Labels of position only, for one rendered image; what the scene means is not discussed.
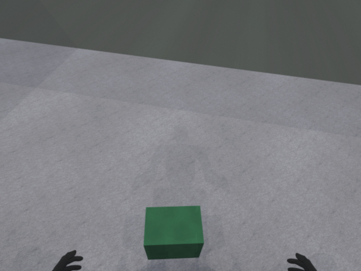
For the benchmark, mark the left robot hand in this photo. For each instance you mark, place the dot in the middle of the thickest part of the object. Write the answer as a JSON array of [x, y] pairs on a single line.
[[67, 259]]

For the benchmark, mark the right robot hand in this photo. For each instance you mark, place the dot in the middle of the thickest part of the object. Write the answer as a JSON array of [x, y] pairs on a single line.
[[301, 261]]

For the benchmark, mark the carton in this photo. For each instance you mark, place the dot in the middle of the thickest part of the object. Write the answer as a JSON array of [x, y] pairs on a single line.
[[173, 232]]

